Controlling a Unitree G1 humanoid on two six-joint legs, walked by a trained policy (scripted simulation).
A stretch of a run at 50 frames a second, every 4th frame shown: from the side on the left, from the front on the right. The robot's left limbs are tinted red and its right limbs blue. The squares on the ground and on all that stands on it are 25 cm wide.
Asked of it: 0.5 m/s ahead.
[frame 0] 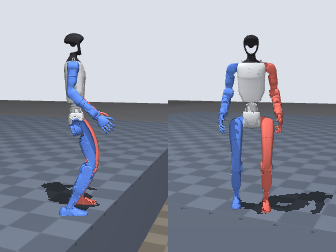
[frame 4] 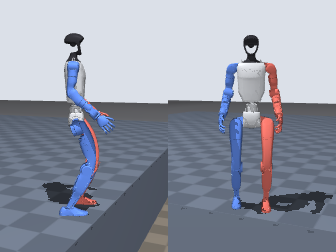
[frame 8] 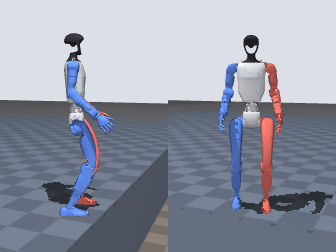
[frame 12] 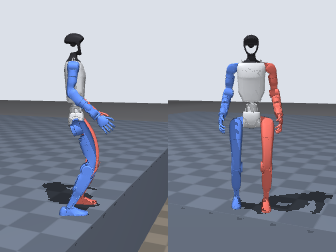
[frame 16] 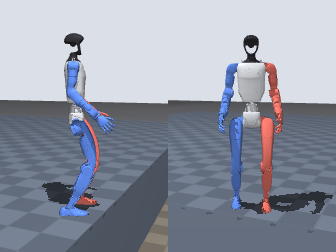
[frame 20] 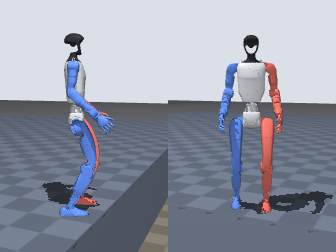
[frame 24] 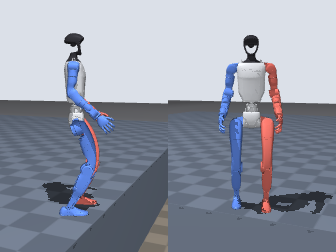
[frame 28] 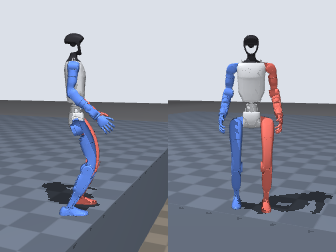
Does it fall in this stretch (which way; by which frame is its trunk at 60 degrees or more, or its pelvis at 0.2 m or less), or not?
no
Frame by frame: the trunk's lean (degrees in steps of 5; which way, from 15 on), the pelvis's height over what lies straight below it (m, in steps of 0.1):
0: 0, 0.8
4: 0, 0.8
8: 0, 0.8
12: 0, 0.8
16: 0, 0.8
20: 0, 0.8
24: 0, 0.8
28: 0, 0.8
